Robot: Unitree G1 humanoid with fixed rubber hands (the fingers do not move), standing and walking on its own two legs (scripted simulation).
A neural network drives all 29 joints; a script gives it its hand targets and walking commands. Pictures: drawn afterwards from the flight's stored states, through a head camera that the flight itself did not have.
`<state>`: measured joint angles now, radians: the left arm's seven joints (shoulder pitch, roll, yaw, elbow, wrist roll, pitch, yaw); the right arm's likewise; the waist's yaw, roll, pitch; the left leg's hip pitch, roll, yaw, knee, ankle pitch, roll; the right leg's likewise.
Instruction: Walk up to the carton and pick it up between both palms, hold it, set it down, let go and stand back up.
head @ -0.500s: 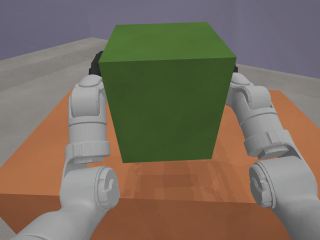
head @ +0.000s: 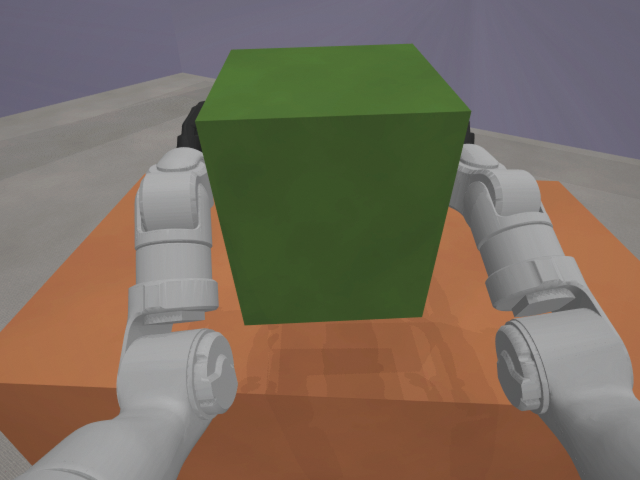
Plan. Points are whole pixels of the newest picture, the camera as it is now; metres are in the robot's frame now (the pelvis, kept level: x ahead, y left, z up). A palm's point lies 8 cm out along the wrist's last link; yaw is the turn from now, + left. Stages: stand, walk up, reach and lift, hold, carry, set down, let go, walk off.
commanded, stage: hold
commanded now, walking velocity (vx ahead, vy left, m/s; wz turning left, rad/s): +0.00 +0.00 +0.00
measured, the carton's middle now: (328, 185) +0.36 +0.00 +0.26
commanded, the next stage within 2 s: none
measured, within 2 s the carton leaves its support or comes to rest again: neither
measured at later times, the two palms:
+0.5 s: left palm (194, 162) +0.37 +0.15 +0.28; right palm (455, 159) +0.36 -0.15 +0.29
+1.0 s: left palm (192, 165) +0.37 +0.15 +0.28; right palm (454, 160) +0.36 -0.15 +0.29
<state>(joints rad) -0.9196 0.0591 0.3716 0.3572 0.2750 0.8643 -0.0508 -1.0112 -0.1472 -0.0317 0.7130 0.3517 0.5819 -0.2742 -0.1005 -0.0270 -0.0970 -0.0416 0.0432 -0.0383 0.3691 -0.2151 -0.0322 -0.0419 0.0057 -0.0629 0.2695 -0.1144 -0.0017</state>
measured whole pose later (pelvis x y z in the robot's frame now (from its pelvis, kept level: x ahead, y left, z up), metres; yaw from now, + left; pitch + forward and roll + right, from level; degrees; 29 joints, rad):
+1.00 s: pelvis +0.00 +0.00 +0.00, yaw +0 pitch -7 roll -2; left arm -0.89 0.04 0.37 0.32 0.28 0.87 -0.05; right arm -0.99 -0.15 -0.03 0.68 0.36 0.60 -0.28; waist -0.11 -0.03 -0.10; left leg -0.04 0.04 -0.04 0.38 -0.23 -0.03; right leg -0.03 0.00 -0.06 0.27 -0.12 0.00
